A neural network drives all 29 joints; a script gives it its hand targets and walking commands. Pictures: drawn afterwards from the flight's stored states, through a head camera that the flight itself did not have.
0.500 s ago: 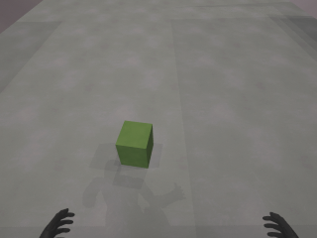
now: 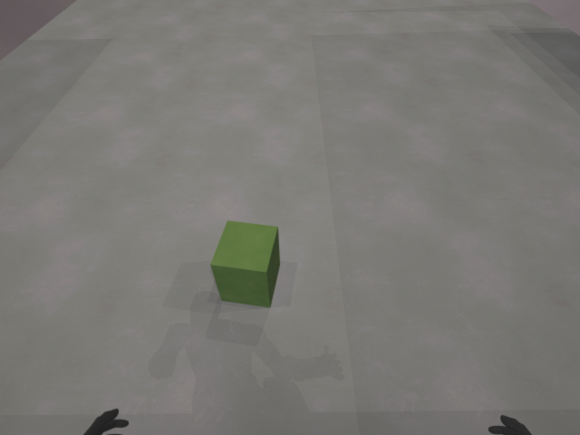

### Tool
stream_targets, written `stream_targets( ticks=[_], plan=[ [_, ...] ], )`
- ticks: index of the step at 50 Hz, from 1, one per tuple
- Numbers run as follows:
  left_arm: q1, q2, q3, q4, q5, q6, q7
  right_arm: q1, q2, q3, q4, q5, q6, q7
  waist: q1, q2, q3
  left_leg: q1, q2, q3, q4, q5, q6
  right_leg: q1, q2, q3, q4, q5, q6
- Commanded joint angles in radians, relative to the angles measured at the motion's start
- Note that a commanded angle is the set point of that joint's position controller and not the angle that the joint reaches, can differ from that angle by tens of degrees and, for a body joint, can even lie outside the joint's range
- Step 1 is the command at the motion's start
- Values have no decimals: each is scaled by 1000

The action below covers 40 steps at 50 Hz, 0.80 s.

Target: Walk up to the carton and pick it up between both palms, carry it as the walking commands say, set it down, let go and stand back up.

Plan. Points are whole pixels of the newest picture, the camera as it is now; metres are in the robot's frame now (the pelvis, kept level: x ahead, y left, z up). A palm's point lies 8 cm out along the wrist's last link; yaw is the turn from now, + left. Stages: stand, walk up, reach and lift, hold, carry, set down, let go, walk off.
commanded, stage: stand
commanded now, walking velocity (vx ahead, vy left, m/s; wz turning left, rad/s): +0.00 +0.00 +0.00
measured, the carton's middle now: (249, 264) +0.84 +0.21 -0.65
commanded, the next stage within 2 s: walk up in 0.80 s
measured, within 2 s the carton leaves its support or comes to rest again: neither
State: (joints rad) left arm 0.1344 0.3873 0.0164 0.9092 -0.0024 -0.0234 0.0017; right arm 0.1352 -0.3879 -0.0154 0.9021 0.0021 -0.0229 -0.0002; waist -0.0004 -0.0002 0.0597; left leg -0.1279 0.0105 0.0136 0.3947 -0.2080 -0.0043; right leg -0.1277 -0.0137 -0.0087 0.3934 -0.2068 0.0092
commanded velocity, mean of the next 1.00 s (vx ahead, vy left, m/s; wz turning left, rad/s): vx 0.00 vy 0.00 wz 0.00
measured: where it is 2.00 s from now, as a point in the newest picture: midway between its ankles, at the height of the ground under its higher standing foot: outside the picture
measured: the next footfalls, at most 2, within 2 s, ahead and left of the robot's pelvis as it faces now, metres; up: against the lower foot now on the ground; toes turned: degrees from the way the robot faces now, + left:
left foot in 1.30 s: +0.16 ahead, +0.24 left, +0.00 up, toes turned +3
right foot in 1.54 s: +0.21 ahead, +0.00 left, +0.00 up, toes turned -5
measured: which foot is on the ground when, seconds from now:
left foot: down 0.00-1.00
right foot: down 0.00-1.00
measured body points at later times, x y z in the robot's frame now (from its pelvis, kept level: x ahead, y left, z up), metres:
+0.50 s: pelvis +0.00 +0.00 +0.00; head +0.00 +0.00 +0.45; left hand +0.11 +0.31 -0.11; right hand +0.10 -0.31 -0.11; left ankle +0.01 +0.12 -0.74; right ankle +0.01 -0.13 -0.74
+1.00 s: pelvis +0.00 +0.00 +0.00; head +0.01 +0.00 +0.45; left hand +0.10 +0.31 -0.11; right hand +0.10 -0.32 -0.11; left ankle +0.01 +0.12 -0.74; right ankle +0.01 -0.13 -0.74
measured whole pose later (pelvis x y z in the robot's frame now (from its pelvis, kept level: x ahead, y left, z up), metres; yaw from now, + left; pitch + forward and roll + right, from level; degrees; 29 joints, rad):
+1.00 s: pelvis +0.00 +0.00 +0.00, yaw +0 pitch -3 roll +0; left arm 0.15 0.38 0.03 1.00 0.00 -0.02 0.02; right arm 0.14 -0.38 -0.03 1.00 -0.01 -0.02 0.00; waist 0.00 0.00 0.05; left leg -0.12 0.02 0.03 0.36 -0.21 0.00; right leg -0.11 -0.01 0.00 0.34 -0.19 0.00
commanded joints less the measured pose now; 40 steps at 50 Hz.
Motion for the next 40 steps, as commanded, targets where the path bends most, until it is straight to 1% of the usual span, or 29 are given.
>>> stream_targets(
  ticks=[1,17,40],
  plan=[
    [-36,166,36,-34,-1,-12,6,-37,-167,-36,-35,1,-12,-6,0,2,-52,-4,118,-94,-79,102,29,1,-113,92,-76,94,-31],
    [-32,165,34,29,-2,-11,13,-33,-164,-34,29,1,-12,-12,0,1,-48,6,122,-91,-105,100,27,4,-117,94,-102,97,-29],
    [-20,162,35,61,-3,-10,17,-20,-162,-35,63,1,-12,-16,0,0,-48,18,127,-86,-119,114,25,9,-120,95,-116,117,-28]
  ],
)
